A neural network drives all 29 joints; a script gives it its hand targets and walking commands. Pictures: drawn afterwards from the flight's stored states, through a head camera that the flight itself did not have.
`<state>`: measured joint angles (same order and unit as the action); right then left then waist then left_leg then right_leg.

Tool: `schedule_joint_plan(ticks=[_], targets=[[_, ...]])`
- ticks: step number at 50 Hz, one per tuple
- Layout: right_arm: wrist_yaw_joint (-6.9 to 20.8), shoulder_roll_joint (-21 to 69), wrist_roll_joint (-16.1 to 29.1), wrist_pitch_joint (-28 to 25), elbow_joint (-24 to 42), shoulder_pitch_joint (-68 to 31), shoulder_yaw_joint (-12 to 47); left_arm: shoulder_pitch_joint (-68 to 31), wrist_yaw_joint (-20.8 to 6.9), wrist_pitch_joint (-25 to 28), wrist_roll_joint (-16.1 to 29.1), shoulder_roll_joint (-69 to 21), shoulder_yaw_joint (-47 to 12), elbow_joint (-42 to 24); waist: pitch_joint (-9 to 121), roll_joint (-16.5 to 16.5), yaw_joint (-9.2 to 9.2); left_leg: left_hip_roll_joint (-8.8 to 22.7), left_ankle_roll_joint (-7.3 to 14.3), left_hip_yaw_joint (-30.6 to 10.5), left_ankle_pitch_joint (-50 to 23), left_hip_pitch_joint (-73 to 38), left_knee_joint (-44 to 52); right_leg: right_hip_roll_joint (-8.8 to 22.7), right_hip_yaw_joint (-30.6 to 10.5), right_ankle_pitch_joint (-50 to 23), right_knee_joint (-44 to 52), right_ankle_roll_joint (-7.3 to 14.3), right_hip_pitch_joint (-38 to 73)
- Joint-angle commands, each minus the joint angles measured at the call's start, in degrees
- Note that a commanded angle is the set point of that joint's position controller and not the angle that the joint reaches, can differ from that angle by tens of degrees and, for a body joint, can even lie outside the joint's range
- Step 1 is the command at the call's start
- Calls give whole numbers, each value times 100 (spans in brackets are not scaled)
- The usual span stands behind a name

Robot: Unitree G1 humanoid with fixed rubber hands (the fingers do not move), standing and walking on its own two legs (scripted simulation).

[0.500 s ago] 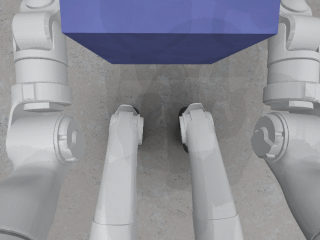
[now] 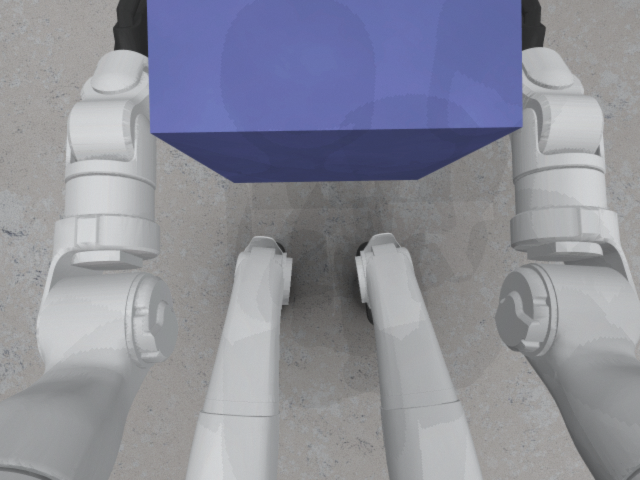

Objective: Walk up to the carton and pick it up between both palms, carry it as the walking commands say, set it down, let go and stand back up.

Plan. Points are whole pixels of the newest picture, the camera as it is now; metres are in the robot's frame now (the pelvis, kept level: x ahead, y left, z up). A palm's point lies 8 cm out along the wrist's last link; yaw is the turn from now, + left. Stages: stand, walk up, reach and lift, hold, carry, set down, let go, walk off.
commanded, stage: reach and lift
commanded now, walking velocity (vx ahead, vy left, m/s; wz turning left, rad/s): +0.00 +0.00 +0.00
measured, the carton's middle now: (328, 98) +0.48 -0.01 -0.12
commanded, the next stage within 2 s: none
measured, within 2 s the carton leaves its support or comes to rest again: neither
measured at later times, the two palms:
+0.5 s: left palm (98, 56) +0.48 +0.17 +0.01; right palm (561, 49) +0.48 -0.20 +0.00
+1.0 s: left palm (3, 25) +0.46 +0.18 +0.09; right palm (638, 19) +0.46 -0.19 +0.09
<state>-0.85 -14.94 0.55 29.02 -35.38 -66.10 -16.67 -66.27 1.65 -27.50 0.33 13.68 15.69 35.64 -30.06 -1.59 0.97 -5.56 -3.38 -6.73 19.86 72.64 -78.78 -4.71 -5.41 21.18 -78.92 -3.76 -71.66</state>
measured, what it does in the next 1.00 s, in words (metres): rises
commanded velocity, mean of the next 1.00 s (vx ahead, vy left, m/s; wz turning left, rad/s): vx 0.00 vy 0.00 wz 0.00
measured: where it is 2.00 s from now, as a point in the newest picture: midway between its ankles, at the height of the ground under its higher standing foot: (322, 299)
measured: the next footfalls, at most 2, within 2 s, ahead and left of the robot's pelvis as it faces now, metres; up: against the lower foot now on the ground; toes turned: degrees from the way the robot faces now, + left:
none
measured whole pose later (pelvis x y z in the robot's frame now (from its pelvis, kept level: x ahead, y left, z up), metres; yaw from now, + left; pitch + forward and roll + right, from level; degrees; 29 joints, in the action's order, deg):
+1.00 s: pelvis +0.04 +0.00 +0.13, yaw +0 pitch +0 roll -1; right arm 1.9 -8.4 -3.8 27.1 -28.9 -45.6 -16.2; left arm -46.9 -1.7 -26.1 -2.9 7.8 15.4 30.1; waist -29.6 -1.1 0.2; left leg -3.2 -2.0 -7.9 9.8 32.2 -41.7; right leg -3.1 -6.6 10.5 -41.0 -2.5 -31.0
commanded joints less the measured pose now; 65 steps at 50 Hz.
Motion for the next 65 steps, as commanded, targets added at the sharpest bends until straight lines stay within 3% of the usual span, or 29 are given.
schedule_joint_plan(ticks=[1, 4, 5, 10, 13, 14, 17, 20, 23, 24, 25, 28, 30, 33, 37, 38, 39, 43, 48, 54, 55, 56, 57, 59, 60, 61, 62, 64, 65], targets=[[1702, 6522, 1220, -509, 1989, -4898, 3249, -4698, -1737, 294, 1351, -6461, -3415, -1879, 14354, -37, 175, -278, 124, 840, -540, -4334, 1208, -376, 849, -516, 1169, 323, 3525], [1713, 6595, 1202, -520, 1862, -4893, 3222, -4518, -1720, 302, 1261, -6489, -3333, -1734, 13988, -110, 165, -273, 178, 826, -243, -4301, 1354, -312, 778, -331, 1337, 327, 3545], [1712, 6556, 1138, -557, 2041, -4792, 3285, -4371, -1711, 299, 1274, -6610, -3465, -1734, 14142, 124, 299, -240, 171, 760, -393, -4534, 1398, -325, 862, -413, 1421, 315, 3667], [1751, 6792, 1147, -527, 1929, -4345, 3427, -4350, -1764, 378, 1261, -6599, -3478, -2017, 14009, 63, 51, -253, 184, 876, -525, -4558, 1656, -312, 748, -569, 1688, 303, 4132], [1757, 6789, 1069, -553, 1937, -4315, 3363, -4093, -1776, 383, 1196, -6620, -3506, -1966, 13843, 166, 169, -233, 172, 805, -639, -4657, 1795, -365, 722, -690, 1817, 358, 4215], [1724, 6928, 1183, -552, 2225, -4141, 3598, -4037, -1767, 394, 1254, -6673, -3644, -2196, 14293, 59, 4, -269, 171, 877, -931, -5029, 1914, -353, 705, -1031, 1923, 324, 4708], [1655, 6954, 1070, -544, 2193, -4058, 3588, -3890, -1799, 405, 1077, -6407, -3412, -1924, 13702, 346, -52, -233, 307, 816, -728, -4561, 2022, -290, 562, -854, 2066, 304, 4941], [1649, 6920, 1104, -589, 2389, -3897, 3683, -3545, -1799, 422, 1060, -6506, -3489, -2040, 13541, 167, -166, -204, 259, 827, -994, -5056, 2310, -324, 584, -1057, 2289, 341, 5096], [1648, 6895, 847, -608, 2174, -3662, 3529, -3678, -1862, 446, 1064, -6517, -3503, -2004, 13078, 198, 106, -202, 255, 761, -570, -4893, 2483, -306, 614, -662, 2523, 347, 5221], [1655, 6855, 1004, -605, 2488, -3847, 3630, -3654, -1874, 446, 1103, -6520, -3561, -2278, 13336, 108, -65, -208, 277, 789, -872, -5320, 2643, -299, 540, -946, 2639, 363, 5388], [1669, 6880, 869, -618, 2086, -3750, 3410, -3452, -1863, 428, 961, -6591, -3446, -1742, 12650, -5, -67, -147, 251, 721, -689, -5093, 2686, -292, 622, -703, 2660, 403, 4919], [1699, 6918, 816, -681, 2390, -3502, 3608, -3130, -1898, 484, 980, -6712, -3490, -1976, 12945, 189, -31, -192, 266, 772, -998, -5371, 2872, -303, 555, -1148, 2895, 365, 5630], [1740, 6906, 598, -661, 1766, -3071, 3370, -2968, -1936, 485, 823, -6757, -3419, -1532, 12008, 62, -48, -106, 279, 728, -782, -5298, 3065, -279, 593, -863, 3028, 394, 5137], [1754, 7008, 804, -681, 2510, -3194, 3752, -2897, -1980, 454, 960, -6687, -3662, -2177, 12977, 191, 26, -138, 239, 809, -1358, -6090, 3238, -305, 588, -1444, 3254, 361, 6045], [1723, 6773, 613, -618, 2368, -2920, 3590, -2691, -1961, 434, 807, -6439, -3428, -2006, 12163, 262, 6, -130, 283, 785, -1217, -5959, 3542, -285, 560, -1474, 3539, 375, 6108], [1728, 6971, 661, -640, 2373, -2735, 3699, -2566, -1942, 445, 819, -6536, -3550, -2108, 12031, 108, -134, -88, 257, 719, -1395, -6171, 3668, -288, 599, -1526, 3590, 402, 6174], [1793, 6879, 576, -673, 1896, -2705, 3471, -2433, -1971, 449, 629, -6614, -3477, -1741, 11224, -42, -36, -79, 262, 736, -1244, -5908, 3677, -213, 567, -1215, 3669, 424, 5609], [1776, 6983, 762, -695, 2683, -2669, 3834, -2666, -1970, 464, 1020, -6771, -3890, -2696, 12432, 24, 83, -114, 238, 706, -1848, -6961, 3947, -250, 615, -1948, 3915, 431, 6656], [1793, 6812, 497, -670, 2278, -2552, 3553, -2486, -1969, 462, 744, -6580, -3544, -1953, 10969, 55, 29, -47, 254, 709, -1089, -6611, 4337, -228, 643, -1130, 4366, 425, 6283], [1856, 6865, 568, -637, 2699, -2298, 3764, -1990, -2028, 385, 763, -6848, -3746, -2320, 11322, 61, 59, -57, 230, 714, -1739, -7550, 4614, -267, 714, -1751, 4690, 412, 6652], [1838, 6804, 532, -539, 2566, -2111, 3696, -1940, -2015, 331, 753, -6784, -3658, -2432, 11165, 37, 95, -54, 253, 685, -1782, -7487, 4712, -292, 746, -1839, 4655, 381, 6803], [1869, 6845, 415, -546, 2139, -2041, 3577, -1935, -2048, 328, 568, -6642, -3510, -2045, 10488, -53, -82, -52, 255, 746, -1412, -7125, 4705, -214, 669, -1388, 4736, 408, 6339], [1894, 6842, 345, -559, 2156, -1895, 3579, -1740, -2078, 313, 628, -6880, -3592, -1901, 10248, 149, 123, 14, 234, 675, -1332, -7059, 4771, -288, 753, -1347, 4777, 425, 6368], [1889, 6883, 288, -471, 2159, -1749, 3413, -1579, -2126, 252, 491, -6855, -3431, -1900, 9673, 85, 77, -49, 298, 725, -1247, -6673, 4825, -227, 713, -1391, 4821, 411, 6316], [1896, 7277, 692, -468, 2999, -1959, 4075, -1557, -2118, 265, 836, -7210, -3935, -2671, 11079, 79, -22, -89, 282, 663, -1976, -7555, 4968, -298, 737, -2027, 4825, 391, 7348], [1865, 7164, 659, -347, 2803, -1845, 3930, -1753, -2137, 200, 678, -6852, -3735, -2601, 10977, 62, 22, -104, 276, 778, -2032, -7447, 4984, -251, 639, -2207, 4957, 349, 7532], [1818, 7105, 512, -333, 2629, -1965, 3698, -1906, -2142, 177, 559, -6649, -3488, -2450, 10504, 206, 40, -112, 340, 789, -1486, -7077, 5052, -202, 655, -1699, 4990, 298, 7407], [1832, 7177, 606, -232, 2838, -1876, 3891, -1664, -2100, 94, 689, -6982, -3817, -2752, 10364, 121, 39, -61, 318, 674, -1714, -7630, 5223, -259, 708, -1695, 5105, 351, 7322], [1849, 7003, 338, -187, 2321, -1530, 3544, -1243, -2112, -6, 436, -6896, -3379, -2033, 9081, 168, 3, -40, 339, 683, -1299, -6907, 5246, -229, 734, -1307, 5168, 369, 6700]])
